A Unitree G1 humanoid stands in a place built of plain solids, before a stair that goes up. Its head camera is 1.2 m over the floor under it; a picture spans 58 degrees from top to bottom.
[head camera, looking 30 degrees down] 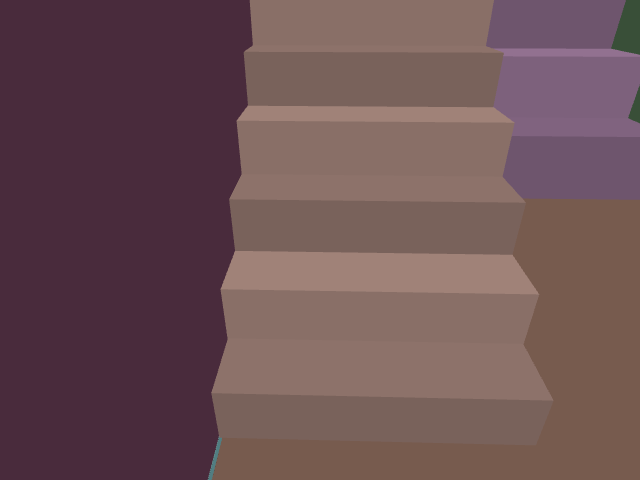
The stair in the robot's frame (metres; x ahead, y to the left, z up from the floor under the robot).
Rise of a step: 0.20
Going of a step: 0.23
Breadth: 0.97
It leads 2 degrees to the right of straight ahead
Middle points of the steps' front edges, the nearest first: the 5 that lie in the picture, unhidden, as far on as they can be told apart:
0.84 -0.17 0.20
1.07 -0.18 0.40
1.29 -0.18 0.60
1.52 -0.19 0.80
1.75 -0.20 1.00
